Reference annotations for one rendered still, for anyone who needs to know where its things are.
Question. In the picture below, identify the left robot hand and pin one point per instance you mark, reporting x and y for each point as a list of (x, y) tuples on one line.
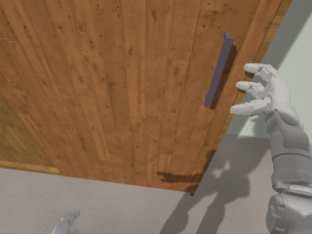
[(64, 226)]

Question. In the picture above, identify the right robot upper arm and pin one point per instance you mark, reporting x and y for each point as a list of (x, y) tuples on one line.
[(288, 214)]

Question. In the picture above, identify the right robot hand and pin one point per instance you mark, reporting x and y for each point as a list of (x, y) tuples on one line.
[(276, 91)]

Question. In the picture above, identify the robot right forearm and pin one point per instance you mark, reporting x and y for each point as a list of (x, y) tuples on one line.
[(290, 152)]

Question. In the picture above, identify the wardrobe door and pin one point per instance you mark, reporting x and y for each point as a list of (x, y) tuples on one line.
[(114, 90), (17, 143)]

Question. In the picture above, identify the handle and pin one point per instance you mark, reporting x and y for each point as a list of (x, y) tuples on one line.
[(226, 47)]

